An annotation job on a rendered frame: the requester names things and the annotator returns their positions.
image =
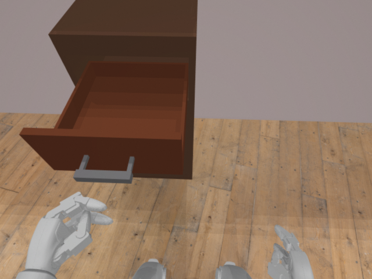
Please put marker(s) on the drawer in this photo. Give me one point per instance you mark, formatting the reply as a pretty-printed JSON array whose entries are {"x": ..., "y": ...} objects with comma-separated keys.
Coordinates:
[{"x": 118, "y": 110}]

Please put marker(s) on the handle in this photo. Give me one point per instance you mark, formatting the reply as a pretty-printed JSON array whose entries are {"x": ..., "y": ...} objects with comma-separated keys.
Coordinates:
[{"x": 104, "y": 176}]

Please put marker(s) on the right robot hand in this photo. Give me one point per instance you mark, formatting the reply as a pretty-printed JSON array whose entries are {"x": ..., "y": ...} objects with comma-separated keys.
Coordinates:
[{"x": 295, "y": 264}]

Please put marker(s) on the left robot hand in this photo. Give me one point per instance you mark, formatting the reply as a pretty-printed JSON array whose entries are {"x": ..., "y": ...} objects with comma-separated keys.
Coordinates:
[{"x": 45, "y": 251}]

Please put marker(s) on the right robot thigh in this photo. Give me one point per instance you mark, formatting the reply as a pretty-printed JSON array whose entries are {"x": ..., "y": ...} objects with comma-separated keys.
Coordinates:
[{"x": 231, "y": 272}]

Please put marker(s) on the left robot thigh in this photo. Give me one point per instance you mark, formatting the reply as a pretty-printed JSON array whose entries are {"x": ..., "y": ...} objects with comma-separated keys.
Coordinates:
[{"x": 150, "y": 270}]

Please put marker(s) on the cabinet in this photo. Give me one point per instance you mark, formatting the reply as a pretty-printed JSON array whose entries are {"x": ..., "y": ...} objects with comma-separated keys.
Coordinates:
[{"x": 132, "y": 31}]

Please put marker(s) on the robot thigh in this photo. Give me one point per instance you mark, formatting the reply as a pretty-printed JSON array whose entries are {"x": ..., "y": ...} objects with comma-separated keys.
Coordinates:
[
  {"x": 150, "y": 270},
  {"x": 231, "y": 272}
]

